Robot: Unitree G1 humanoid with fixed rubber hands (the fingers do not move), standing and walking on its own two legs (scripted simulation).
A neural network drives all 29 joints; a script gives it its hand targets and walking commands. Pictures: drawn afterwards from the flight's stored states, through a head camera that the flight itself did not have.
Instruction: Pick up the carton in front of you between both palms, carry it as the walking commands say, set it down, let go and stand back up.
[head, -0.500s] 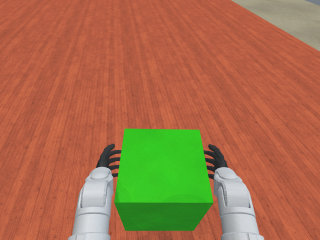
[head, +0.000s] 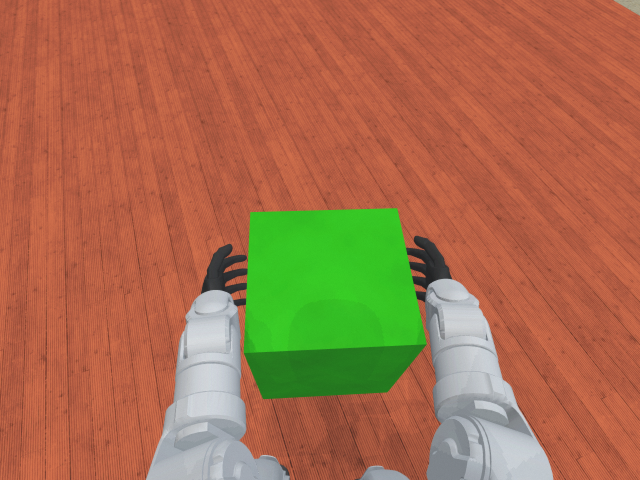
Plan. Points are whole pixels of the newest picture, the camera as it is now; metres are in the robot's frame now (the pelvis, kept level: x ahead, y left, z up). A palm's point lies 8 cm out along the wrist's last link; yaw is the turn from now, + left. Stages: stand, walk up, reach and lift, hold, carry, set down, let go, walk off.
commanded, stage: set down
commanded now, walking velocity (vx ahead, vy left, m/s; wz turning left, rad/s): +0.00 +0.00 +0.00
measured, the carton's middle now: (325, 310) +0.36 +0.02 -0.09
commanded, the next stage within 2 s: none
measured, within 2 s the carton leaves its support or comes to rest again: rests again in 1.92 s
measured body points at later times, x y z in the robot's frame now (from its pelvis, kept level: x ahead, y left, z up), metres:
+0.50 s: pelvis -0.02 +0.00 -0.13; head +0.21 +0.02 +0.26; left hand +0.39 +0.18 -0.21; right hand +0.43 -0.12 -0.21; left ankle +0.05 +0.12 -0.72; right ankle +0.03 -0.12 -0.72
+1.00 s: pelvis -0.05 +0.00 -0.26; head +0.24 +0.02 +0.09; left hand +0.43 +0.21 -0.37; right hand +0.46 -0.10 -0.37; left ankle +0.05 +0.12 -0.72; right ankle +0.03 -0.12 -0.72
